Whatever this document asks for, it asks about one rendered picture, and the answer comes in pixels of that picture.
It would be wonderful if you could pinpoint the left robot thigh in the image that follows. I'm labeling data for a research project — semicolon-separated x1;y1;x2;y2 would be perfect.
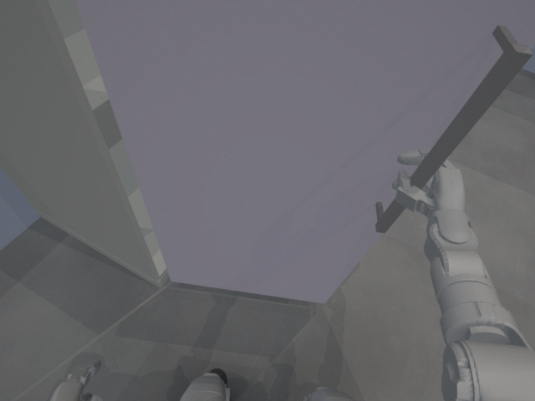
180;376;230;401

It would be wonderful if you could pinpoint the robot right upper arm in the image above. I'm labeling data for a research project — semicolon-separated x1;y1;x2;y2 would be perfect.
441;339;535;401

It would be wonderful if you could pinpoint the fridge door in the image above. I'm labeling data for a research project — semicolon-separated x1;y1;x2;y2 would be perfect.
75;0;535;304

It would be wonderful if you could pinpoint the robot left shin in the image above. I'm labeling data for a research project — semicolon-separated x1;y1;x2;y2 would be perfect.
202;373;223;381

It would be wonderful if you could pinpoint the robot right forearm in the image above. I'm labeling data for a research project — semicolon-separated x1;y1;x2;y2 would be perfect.
424;209;535;355

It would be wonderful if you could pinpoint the robot left hand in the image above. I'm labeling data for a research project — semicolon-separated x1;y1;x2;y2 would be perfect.
50;360;103;401

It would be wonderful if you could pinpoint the handle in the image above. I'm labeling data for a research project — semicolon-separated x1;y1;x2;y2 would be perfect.
375;25;533;233

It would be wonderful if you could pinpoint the robot right hand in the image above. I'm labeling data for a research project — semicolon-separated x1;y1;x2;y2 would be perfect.
392;147;466;220

